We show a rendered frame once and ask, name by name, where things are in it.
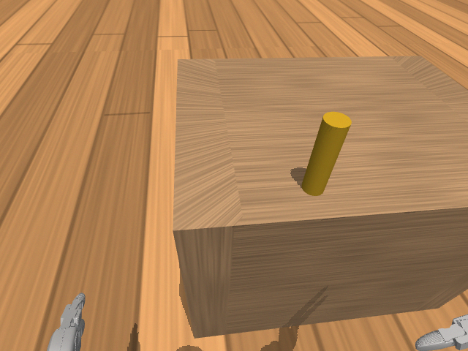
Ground right robot hand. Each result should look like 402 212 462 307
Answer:
415 314 468 351

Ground can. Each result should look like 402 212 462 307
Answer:
301 112 352 196

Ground left robot hand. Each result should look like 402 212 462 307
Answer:
47 292 86 351

